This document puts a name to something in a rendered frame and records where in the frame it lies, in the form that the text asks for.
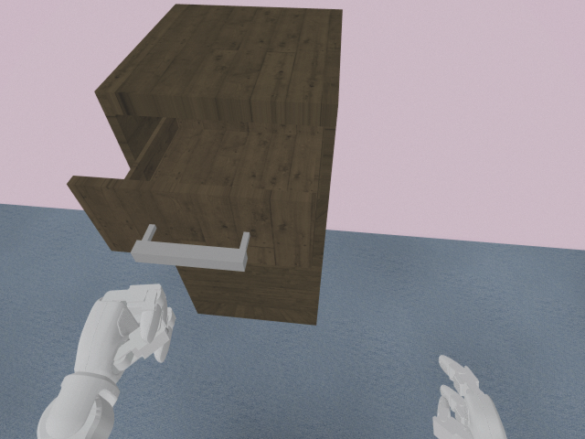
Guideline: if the left robot forearm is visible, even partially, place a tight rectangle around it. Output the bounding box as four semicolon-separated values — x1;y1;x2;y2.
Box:
37;372;120;439

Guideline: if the handle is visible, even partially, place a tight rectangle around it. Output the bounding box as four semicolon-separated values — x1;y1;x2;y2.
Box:
131;224;250;272

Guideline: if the robot right hand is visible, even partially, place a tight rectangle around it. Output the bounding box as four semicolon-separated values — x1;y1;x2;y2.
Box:
432;355;507;439

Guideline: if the cabinet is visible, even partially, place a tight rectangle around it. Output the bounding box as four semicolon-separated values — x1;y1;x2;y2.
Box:
95;4;343;326

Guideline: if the drawer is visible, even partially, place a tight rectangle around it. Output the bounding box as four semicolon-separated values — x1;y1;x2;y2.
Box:
67;117;324;269

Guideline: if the robot left hand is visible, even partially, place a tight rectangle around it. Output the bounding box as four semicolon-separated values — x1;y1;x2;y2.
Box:
74;284;176;384

